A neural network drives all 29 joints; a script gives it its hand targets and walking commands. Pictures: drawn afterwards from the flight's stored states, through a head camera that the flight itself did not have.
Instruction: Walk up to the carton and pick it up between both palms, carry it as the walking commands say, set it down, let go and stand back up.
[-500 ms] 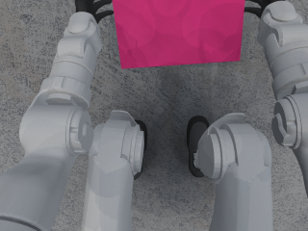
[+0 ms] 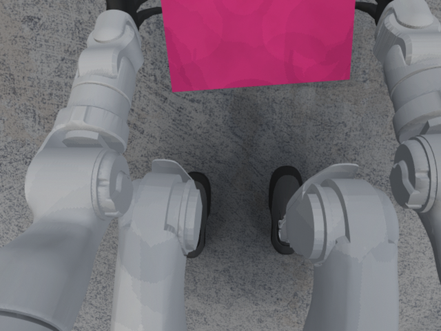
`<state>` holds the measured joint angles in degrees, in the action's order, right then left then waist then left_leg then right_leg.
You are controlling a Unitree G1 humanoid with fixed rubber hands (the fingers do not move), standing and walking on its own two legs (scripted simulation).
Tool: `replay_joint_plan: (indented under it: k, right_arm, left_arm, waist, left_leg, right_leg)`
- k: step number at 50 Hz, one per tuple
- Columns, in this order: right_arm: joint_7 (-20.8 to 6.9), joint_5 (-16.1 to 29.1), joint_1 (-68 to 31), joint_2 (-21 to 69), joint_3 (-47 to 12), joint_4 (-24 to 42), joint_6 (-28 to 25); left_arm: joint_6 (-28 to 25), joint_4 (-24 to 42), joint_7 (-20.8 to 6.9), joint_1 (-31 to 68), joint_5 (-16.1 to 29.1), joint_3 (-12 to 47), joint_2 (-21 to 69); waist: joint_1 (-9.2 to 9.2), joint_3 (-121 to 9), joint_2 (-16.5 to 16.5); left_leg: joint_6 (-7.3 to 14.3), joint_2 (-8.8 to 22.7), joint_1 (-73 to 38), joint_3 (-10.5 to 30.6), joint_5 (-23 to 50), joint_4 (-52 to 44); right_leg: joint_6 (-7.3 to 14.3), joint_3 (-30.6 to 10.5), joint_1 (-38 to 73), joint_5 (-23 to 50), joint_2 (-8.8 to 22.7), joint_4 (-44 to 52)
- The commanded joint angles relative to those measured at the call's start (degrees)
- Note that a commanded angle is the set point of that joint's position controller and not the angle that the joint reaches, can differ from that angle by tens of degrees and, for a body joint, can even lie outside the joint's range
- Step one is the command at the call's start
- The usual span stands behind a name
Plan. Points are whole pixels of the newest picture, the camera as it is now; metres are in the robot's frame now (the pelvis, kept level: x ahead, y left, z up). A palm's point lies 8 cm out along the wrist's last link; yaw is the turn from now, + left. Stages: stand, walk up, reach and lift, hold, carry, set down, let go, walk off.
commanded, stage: set down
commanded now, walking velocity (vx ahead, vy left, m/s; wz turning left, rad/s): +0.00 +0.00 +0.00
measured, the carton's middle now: (253, 17) +0.54 -0.03 -0.27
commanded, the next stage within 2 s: none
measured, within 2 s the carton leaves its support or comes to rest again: neither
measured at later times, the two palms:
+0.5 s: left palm (125, 12) +0.53 +0.16 -0.17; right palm (389, 3) +0.53 -0.21 -0.18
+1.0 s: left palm (115, 29) +0.51 +0.18 -0.19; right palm (394, 17) +0.52 -0.22 -0.19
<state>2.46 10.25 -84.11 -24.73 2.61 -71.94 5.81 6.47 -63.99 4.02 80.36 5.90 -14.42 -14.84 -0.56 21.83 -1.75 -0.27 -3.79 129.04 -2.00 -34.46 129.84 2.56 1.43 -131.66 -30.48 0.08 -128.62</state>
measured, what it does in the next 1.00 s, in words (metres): stands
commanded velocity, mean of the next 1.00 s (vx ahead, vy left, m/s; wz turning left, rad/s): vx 0.00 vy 0.00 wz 0.00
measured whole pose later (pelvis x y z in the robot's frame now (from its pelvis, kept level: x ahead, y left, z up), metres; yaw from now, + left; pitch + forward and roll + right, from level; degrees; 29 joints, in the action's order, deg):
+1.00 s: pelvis +0.00 +0.00 +0.00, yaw +0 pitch +33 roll +2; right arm 2.8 15.4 -81.4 -26.1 1.5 -72.1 -0.3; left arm 0.7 -68.9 6.2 79.4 15.3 -3.9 -19.9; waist -0.1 23.7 -1.2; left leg 0.4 -2.3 129.5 -2.9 -34.1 130.4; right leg 2.9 1.3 -132.2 -30.4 1.1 -129.5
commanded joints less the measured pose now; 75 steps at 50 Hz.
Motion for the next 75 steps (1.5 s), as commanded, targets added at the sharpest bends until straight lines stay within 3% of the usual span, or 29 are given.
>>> replay_joint_plan:
  k: [1,17,23,29,35,39,52,60,68,75]
  right_arm:
    - [-13.19,1.83,-23.16,44.16,-8.11,11.39,-1.75]
    - [-12.92,1.04,-20.81,42.87,-8.0,10.01,-1.76]
    - [-11.65,0.82,-19.6,37.6,-6.8,9.38,-2.55]
    - [-8.42,1.3,-16.88,25.34,-4.95,8.27,-4.02]
    - [-1.38,3.26,-10.02,0.7,-1.92,5.53,-6.3]
    - [0.57,4.13,-9.23,-3.15,-1.2,4.84,-6.89]
    - [-0.11,5.47,-10.43,-9.67,0.11,4.22,-6.87]
    - [-1.3,5.87,-10.36,-11.18,0.56,5.88,-6.52]
    - [-1.0,5.53,-8.84,-12.83,2.44,13.09,-5.27]
    - [-0.91,2.92,-6.74,-14.52,5.87,18.56,-2.67]
  left_arm:
    - [-0.42,6.12,-12.37,21.52,1.55,12.81,44.03]
    - [-1.0,4.16,-12.29,18.89,1.43,12.21,41.52]
    - [-1.76,3.28,-10.94,17.44,1.57,11.18,36.24]
    - [-3.46,1.24,-7.42,14.58,2.37,9.7,23.78]
    - [-6.28,0.26,-0.05,8.65,4.73,7.42,-0.66]
    - [-7.06,0.01,1.99,8.54,7.5,8.66,-4.99]
    - [-6.27,0.18,1.95,9.74,10.01,10.45,-9.54]
    - [-5.71,2.31,1.34,9.41,10.91,10.86,-9.97]
    - [-4.36,9.58,1.86,7.86,10.56,9.4,-11.09]
    - [-1.84,15.29,2.68,5.77,7.22,4.65,-13.67]
  waist:
    - [0.93,-52.41,1.28]
    - [0.77,-50.67,1.56]
    - [0.8,-51.08,1.64]
    - [0.55,-51.67,2.46]
    - [0.89,-54.49,2.85]
    - [1.28,-57.57,2.67]
    - [1.6,-54.76,2.66]
    - [1.61,-56.51,2.87]
    - [1.75,-71.59,3.76]
    - [0.91,-76.09,4.84]
  left_leg:
    - [0.64,-1.05,-18.52,1.68,16.26,-9.75]
    - [0.53,-0.81,-17.14,1.32,16.1,-8.48]
    - [0.27,-0.47,-17.95,1.23,15.95,-8.2]
    - [-0.17,0.27,-19.57,1.3,15.37,-8.15]
    - [-0.89,1.38,-21.32,1.51,16.12,-8.74]
    - [-1.16,1.76,-20.79,2.01,17.43,-8.89]
    - [-0.68,3.45,-19.87,3.52,13.12,-10.24]
    - [-0.2,3.56,-23.8,3.9,15.32,-9.58]
    - [-0.37,2.64,-30.61,2.16,18.99,-9.71]
    - [-0.47,2.1,-30.71,0.31,15.94,-12.94]
  right_leg:
    - [-0.41,-3.93,27.24,16.66,-3.06,8.33]
    - [-0.55,-4.33,28.11,17.77,-2.88,7.28]
    - [-0.87,-4.18,28.77,17.66,-2.53,7.02]
    - [-1.55,-4.28,30.75,17.07,-1.67,7.07]
    - [-1.9,-5.03,35.0,18.61,-0.38,7.53]
    - [-1.96,-5.69,35.44,20.15,-0.08,7.24]
    - [-2.08,-5.77,30.32,14.0,1.52,6.94]
    - [-2.02,-5.28,31.62,15.43,1.68,5.93]
    - [-2.04,-4.15,41.18,20.82,1.18,6.7]
    - [-2.11,-3.19,45.01,19.02,0.44,10.11]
